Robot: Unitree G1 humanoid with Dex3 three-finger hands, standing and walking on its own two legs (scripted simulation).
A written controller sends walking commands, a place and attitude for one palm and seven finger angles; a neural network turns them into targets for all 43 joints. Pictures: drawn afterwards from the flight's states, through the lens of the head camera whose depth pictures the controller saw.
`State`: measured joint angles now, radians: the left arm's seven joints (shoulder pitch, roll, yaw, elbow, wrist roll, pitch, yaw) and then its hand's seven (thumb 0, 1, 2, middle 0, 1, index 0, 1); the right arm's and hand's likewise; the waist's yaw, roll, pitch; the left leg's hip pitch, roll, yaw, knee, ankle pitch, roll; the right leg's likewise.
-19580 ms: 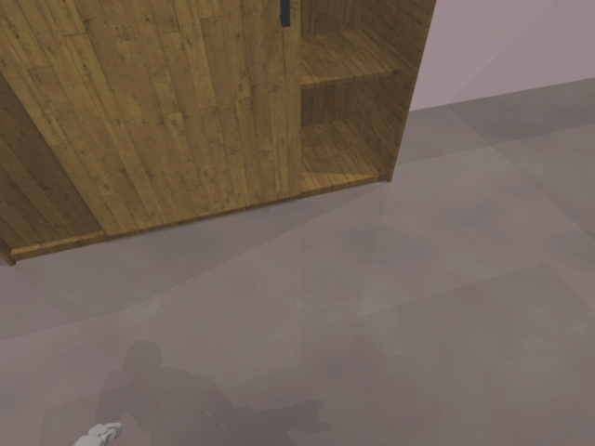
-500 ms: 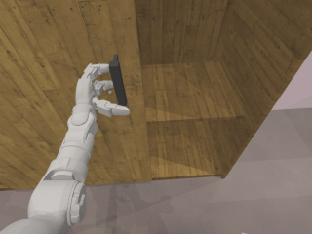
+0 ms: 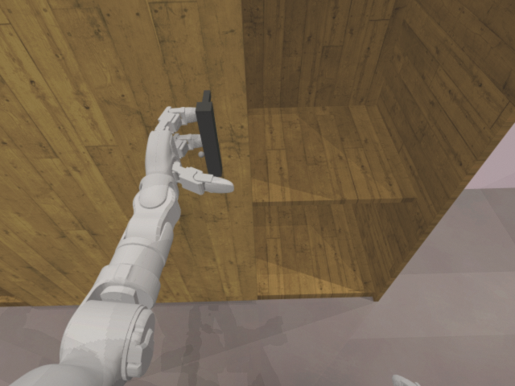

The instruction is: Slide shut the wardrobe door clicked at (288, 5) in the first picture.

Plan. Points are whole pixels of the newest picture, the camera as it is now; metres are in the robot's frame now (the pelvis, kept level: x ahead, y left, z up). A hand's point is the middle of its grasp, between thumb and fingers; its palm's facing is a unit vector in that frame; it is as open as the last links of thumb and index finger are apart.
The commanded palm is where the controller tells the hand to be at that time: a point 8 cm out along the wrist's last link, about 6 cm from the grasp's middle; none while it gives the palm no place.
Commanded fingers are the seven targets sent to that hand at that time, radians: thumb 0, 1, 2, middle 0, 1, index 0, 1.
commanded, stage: slide the fingers in behind the handle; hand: left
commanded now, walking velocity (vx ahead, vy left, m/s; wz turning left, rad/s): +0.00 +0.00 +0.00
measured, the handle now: (211, 135) +0.49 +0.09 +0.13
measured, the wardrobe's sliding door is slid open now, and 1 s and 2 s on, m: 0.46 0.46 0.46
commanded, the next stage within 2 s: grip the handle and tug to test in 0.90 s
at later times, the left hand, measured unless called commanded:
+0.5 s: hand (224, 152) +0.44 +0.06 +0.13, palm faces +0.04 -1.00 +0.00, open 14.0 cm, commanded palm +0.41 +0.11 +0.13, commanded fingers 0.00 -0.50 0.30 -0.30 -1.20 -0.30 -1.20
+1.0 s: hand (216, 156) +0.43 +0.07 +0.14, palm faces +0.04 -1.00 +0.00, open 14.0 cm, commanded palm +0.40 +0.12 +0.13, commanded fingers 0.00 -0.45 0.32 -0.31 -1.21 -0.31 -1.21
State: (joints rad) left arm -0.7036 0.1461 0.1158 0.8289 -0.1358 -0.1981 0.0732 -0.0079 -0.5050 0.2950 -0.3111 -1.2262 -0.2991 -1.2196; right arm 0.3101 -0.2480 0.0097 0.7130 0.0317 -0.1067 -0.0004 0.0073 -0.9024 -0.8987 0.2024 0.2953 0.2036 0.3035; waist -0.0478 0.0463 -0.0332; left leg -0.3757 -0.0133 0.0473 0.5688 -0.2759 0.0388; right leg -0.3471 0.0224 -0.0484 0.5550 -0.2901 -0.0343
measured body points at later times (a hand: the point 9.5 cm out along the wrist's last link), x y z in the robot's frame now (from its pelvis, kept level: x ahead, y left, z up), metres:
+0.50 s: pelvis +0.00 -0.01 +0.00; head +0.03 -0.03 +0.45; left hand +0.43 +0.11 +0.14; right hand +0.08 -0.26 -0.13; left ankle +0.01 +0.09 -0.73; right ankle -0.01 -0.10 -0.73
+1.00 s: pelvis +0.01 -0.02 +0.00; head +0.02 -0.04 +0.45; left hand +0.42 +0.13 +0.14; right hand +0.10 -0.27 -0.12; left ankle +0.01 +0.09 -0.73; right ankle -0.01 -0.10 -0.73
